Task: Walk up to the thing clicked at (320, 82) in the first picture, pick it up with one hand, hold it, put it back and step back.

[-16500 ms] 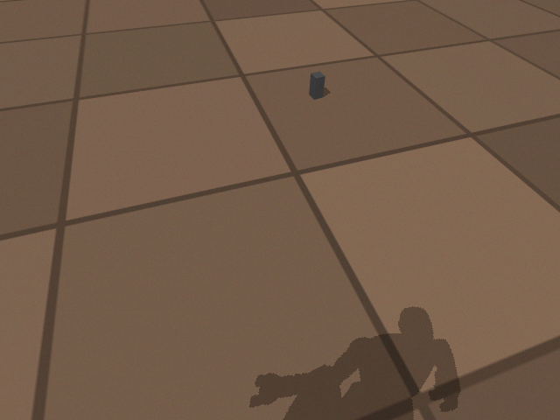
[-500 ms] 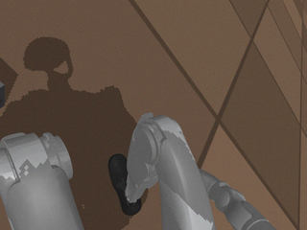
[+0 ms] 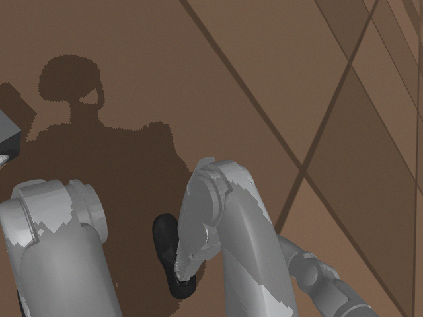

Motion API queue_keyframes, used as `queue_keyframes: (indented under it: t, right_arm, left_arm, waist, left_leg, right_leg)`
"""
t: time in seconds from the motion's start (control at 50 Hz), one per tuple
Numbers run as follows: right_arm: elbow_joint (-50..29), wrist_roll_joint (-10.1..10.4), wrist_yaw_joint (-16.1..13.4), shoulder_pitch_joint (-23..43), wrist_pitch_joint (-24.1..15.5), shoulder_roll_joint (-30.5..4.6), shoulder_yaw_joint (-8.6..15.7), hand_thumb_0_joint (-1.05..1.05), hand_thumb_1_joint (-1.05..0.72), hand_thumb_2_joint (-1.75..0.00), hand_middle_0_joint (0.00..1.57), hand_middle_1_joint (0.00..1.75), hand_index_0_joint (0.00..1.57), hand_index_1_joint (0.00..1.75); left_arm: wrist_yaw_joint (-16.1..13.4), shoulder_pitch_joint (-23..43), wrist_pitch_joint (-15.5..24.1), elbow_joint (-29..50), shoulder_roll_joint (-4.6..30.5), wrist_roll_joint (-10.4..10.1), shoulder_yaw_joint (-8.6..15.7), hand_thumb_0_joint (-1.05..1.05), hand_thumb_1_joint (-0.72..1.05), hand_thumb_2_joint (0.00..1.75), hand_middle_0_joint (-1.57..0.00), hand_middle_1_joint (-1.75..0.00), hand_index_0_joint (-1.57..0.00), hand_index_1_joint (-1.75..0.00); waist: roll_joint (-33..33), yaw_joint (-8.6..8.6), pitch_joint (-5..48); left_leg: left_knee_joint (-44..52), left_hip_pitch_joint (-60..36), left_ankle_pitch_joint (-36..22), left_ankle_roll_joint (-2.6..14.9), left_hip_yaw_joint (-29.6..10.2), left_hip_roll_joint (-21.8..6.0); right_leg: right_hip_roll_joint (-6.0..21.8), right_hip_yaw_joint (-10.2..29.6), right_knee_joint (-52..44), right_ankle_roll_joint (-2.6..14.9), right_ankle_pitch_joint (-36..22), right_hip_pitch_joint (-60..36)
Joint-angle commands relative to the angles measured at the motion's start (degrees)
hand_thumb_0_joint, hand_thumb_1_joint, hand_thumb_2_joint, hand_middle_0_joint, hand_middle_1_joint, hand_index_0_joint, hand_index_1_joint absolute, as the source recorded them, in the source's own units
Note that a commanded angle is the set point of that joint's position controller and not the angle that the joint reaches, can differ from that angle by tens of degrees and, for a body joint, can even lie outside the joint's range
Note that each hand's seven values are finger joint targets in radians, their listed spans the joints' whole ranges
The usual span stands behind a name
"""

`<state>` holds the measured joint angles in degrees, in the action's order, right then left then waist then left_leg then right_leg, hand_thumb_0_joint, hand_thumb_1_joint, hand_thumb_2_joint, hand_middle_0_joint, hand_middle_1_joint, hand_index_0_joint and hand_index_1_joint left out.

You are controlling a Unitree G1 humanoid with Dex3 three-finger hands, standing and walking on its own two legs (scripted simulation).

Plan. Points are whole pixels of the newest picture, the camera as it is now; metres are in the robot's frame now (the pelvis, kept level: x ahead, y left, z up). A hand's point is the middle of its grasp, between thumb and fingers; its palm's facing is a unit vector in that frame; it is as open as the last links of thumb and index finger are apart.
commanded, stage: settle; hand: left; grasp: from the side
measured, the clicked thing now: out of the picture +0.42 +0.25 -0.20
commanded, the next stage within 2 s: lift in 1.60 s
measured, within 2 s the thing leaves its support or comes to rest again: leaves its support in 0.04 s
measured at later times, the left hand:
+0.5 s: hand out of the picture +0.39 +0.29 -0.06, palm faces +0.38 -0.93 -0.04, open 11.2 cm
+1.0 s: hand out of the picture +0.40 +0.29 +0.02, palm faces +0.33 -0.94 -0.09, open 11.2 cm
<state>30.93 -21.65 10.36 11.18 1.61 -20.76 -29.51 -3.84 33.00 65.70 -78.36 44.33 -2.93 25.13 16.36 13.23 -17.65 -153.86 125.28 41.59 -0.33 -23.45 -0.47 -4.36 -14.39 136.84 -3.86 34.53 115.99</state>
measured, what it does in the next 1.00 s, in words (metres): rises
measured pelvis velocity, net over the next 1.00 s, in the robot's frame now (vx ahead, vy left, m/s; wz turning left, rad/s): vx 0.03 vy -0.03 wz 0.17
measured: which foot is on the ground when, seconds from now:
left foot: down 0.00-1.00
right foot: down 0.00-1.00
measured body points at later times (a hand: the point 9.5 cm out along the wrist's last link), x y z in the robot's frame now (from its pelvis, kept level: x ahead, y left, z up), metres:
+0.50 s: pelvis +0.01 -0.01 +0.02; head +0.18 +0.15 +0.41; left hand +0.36 +0.34 -0.05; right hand +0.21 -0.24 -0.04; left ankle +0.08 +0.12 -0.25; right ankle +0.15 -0.13 -0.25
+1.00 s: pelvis +0.03 -0.03 +0.06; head +0.22 +0.07 +0.46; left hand +0.37 +0.33 +0.03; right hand +0.24 -0.25 -0.05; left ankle +0.08 +0.12 -0.25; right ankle +0.15 -0.13 -0.25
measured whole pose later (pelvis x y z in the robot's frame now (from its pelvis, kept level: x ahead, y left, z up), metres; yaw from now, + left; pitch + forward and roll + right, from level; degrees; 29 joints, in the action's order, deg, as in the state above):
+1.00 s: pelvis +0.03 -0.03 +0.06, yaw +10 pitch +31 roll -7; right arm 35.5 -4.5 5.2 -1.4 4.3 -17.2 -4.8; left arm 7.5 26.6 36.3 -41.8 23.8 -7.9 19.6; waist 0.7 5.8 4.7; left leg -136.4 126.8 41.2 -1.9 -9.2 -1.1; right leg 0.7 -4.3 131.5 -1.4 39.5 123.4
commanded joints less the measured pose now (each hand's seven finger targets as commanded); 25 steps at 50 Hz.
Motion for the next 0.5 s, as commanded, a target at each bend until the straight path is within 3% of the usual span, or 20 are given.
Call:
queue_keyframes:
  t: [0.0,0.06,0.1,0.12,0.14,0.16,0.2,0.22,0.24,0.28,0.3,0.32,0.38,0.4,0.44,0.46,0.48]
  right_arm:
    - [-0.5,0.0,-0.7,-1.5,0.8,-20.8,9.1,0.0,-0.89,-0.9,0.2,0.3,0.2,0.3]
    - [0.0,0.7,-0.3,-3.0,0.8,-20.5,10.6,0.0,-0.89,-0.9,0.2,0.3,0.2,0.3]
    - [-0.5,1.5,-0.3,-3.4,0.6,-20.2,12.0,0.0,-0.89,-0.9,0.2,0.3,0.2,0.3]
    - [-0.3,1.8,-0.2,-3.7,0.7,-20.0,12.5,0.0,-0.89,-0.9,0.2,0.3,0.2,0.3]
    - [-0.2,2.2,-0.1,-4.1,0.6,-19.8,13.1,0.0,-0.88,-0.9,0.2,0.3,0.2,0.3]
    - [0.2,2.6,0.1,-4.8,0.7,-19.5,13.4,0.0,-0.88,-0.9,0.2,0.3,0.2,0.3]
    - [0.3,3.8,0.2,-5.3,0.5,-19.1,14.7,0.0,-0.88,-0.89,0.2,0.3,0.2,0.3]
    - [0.5,4.2,0.1,-5.9,0.5,-18.7,15.1,0.0,-0.88,-0.89,0.2,0.3,0.2,0.3]
    - [0.3,4.8,0.2,-6.8,0.5,-18.7,15.7,0.0,-0.88,-0.89,0.2,0.3,0.2,0.3]
    - [0.4,5.9,0.4,-7.2,0.1,-17.7,16.8,0.0,-0.88,-0.89,0.2,0.3,0.2,0.3]
    - [-0.2,6.4,0.4,-7.9,-0.1,-17.7,17.5,0.0,-0.88,-0.89,0.2,0.3,0.2,0.3]
    - [0.6,7.0,0.4,-8.6,0.0,-16.9,17.9,0.0,-0.87,-0.89,0.2,0.3,0.2,0.3]
    - [0.7,8.4,0.0,-9.6,-0.3,-16.0,19.8,0.0,-0.87,-0.89,0.2,0.3,0.2,0.3]
    - [1.0,8.7,-0.1,-10.4,-0.2,-15.5,20.4,0.0,-0.88,-0.89,0.2,0.3,0.2,0.3]
    - [0.6,9.6,-0.2,-10.8,-0.1,-14.8,20.9,0.0,-0.87,-0.89,0.2,0.3,0.2,0.3]
    - [0.3,10.1,-0.4,-11.1,-0.1,-14.4,21.4,0.0,-0.87,-0.89,0.2,0.3,0.2,0.3]
    - [0.5,10.4,-0.8,-11.4,0.0,-14.0,22.1,0.0,-0.88,-0.89,0.2,0.3,0.2,0.3]
  left_arm:
    - [-0.3,11.4,3.4,14.2,7.1,0.3,0.2,0.0,0.19,1.16,-1.17,-1.24,-1.16,-1.27]
    - [-0.5,12.0,2.1,19.1,5.8,0.5,-0.8,0.0,0.18,1.14,-1.17,-1.24,-1.17,-1.26]
    - [-0.2,11.1,0.6,22.3,6.0,0.8,-0.8,0.0,0.12,1.11,-1.16,-1.22,-1.15,-1.24]
    - [0.1,10.6,-0.3,22.1,4.4,0.8,-2.2,0.0,0.11,1.11,-1.16,-1.23,-1.16,-1.25]
    - [0.2,9.0,-1.3,22.4,4.1,0.7,-1.9,0.0,0.1,1.09,-1.16,-1.22,-1.15,-1.24]
    - [0.5,9.0,-2.2,22.5,1.4,0.6,-4.3,0.0,0.08,1.09,-1.16,-1.22,-1.15,-1.24]
    - [1.0,6.3,-4.2,23.2,-0.3,0.1,-4.6,0.0,0.08,1.1,-1.18,-1.24,-1.18,-1.26]
    - [1.4,6.7,-5.3,23.9,-1.2,0.0,-5.7,0.0,0.04,1.09,-1.18,-1.24,-1.18,-1.26]
    - [1.3,7.5,-5.8,27.6,0.0,-0.4,-4.2,0.0,0.05,1.08,-1.16,-1.23,-1.16,-1.25]
    - [1.9,7.5,-7.4,29.5,-2.0,-1.0,-5.7,0.0,0.05,1.06,-1.15,-1.22,-1.16,-1.23]
    - [1.7,8.3,-8.0,31.7,-1.3,-1.5,-4.3,0.0,0.04,1.07,-1.15,-1.23,-1.16,-1.24]
    - [1.9,5.7,-9.4,29.4,-3.6,-1.5,-5.2,0.0,0.02,1.07,-1.15,-1.24,-1.16,-1.25]
    - [1.7,9.2,-11.3,36.4,-2.8,-1.6,-4.6,0.0,0.03,1.08,-1.17,-1.26,-1.18,-1.27]
    - [1.8,10.7,-11.8,37.9,-3.3,-1.6,-5.3,0.0,0.01,1.08,-1.17,-1.26,-1.18,-1.27]
    - [2.6,6.8,-14.0,34.0,-7.7,-1.9,-7.1,0.0,0.05,1.09,-1.19,-1.27,-1.2,-1.28]
    - [2.8,6.3,-14.7,34.5,-8.1,-1.8,-7.6,0.0,0.06,1.1,-1.2,-1.29,-1.21,-1.3]
    - [2.9,8.1,-15.0,37.3,-5.8,-1.4,-6.3,0.0,0.03,1.11,-1.2,-1.29,-1.2,-1.31]
  waist:
    - [-36.8,5.24,33.2]
    - [-38.4,5.33,35.3]
    - [-38.1,4.18,37.1]
    - [-38.2,4.52,37.2]
    - [-37.5,3.72,37.3]
    - [-37.0,4.24,36.8]
    - [-35.4,2.54,36.1]
    - [-34.8,2.74,36.5]
    - [-35.1,1.58,38.2]
    - [-34.6,0.74,39.8]
    - [-34.7,0.27,41.5]
    - [-33.5,-0.21,40.5]
    - [-33.8,-1.65,42.7]
    - [-34.6,-1.47,44.1]
    - [-32.6,-1.15,42.8]
    - [-31.5,-1.31,42.9]
    - [-31.2,-2.46,44.4]
  left_leg:
    - [23.6,-24.8,-8.3,-2.58,5.2,-3.7]
    - [24.3,-25.4,-8.4,-2.63,6.0,-3.5]
    - [24.5,-25.4,-7.9,-2.39,7.1,-3.3]
    - [24.6,-24.9,-8.0,-2.33,7.5,-3.1]
    - [24.9,-24.0,-7.5,-2.2,7.8,-3.0]
    - [25.4,-22.7,-5.8,-2.04,8.0,-2.8]
    - [26.3,-21.7,-4.1,-1.87,8.2,-2.6]
    - [26.5,-20.8,-2.7,-1.56,8.6,-2.5]
    - [26.7,-20.8,-2.8,-1.43,9.0,-2.2]
    - [27.1,-20.1,-2.0,-1.12,9.8,-1.8]
    - [27.4,-20.5,-2.6,-1.03,10.0,-1.7]
    - [28.3,-19.4,-0.9,-0.92,10.1,-1.6]
    - [29.5,-19.4,0.9,-0.52,11.1,-1.5]
    - [29.4,-20.2,0.1,-0.49,11.6,-1.4]
    - [30.5,-18.8,1.3,-0.28,11.8,-1.1]
    - [30.8,-17.7,2.0,-0.08,12.3,-1.0]
    - [30.9,-17.4,2.7,0.21,13.1,-0.9]
  right_leg:
    - [-1.0,-6.5,-7.1,4.32,-9.0,-11.0]
    - [-0.8,-5.6,-7.6,4.42,-9.4,-11.2]
    - [-0.7,-4.7,-8.1,4.58,-9.0,-10.7]
    - [-0.6,-4.5,-8.4,4.56,-9.3,-10.7]
    - [-0.6,-4.3,-8.3,4.7,-9.0,-9.9]
    - [-0.5,-4.3,-8.8,4.7,-8.0,-9.6]
    - [-0.3,-3.9,-9.2,4.69,-6.8,-7.8]
    - [-0.3,-3.5,-9.9,4.66,-5.7,-7.7]
    - [-0.2,-3.2,-9.9,4.71,-5.9,-8.2]
    - [-0.1,-2.6,-10.3,4.87,-5.3,-7.8]
    - [-0.1,-2.4,-10.1,4.98,-5.9,-8.1]
    - [0.2,-1.9,-10.6,5.04,-4.1,-6.6]
    - [0.4,-0.7,-11.6,5.26,-2.8,-6.0]
    - [0.4,-0.3,-11.8,5.41,-3.5,-6.3]
    - [0.8,0.0,-12.4,5.41,-2.3,-5.2]
    - [0.8,0.2,-13.1,5.43,-1.6,-5.7]
    - [0.8,0.9,-13.9,5.46,-0.7,-6.4]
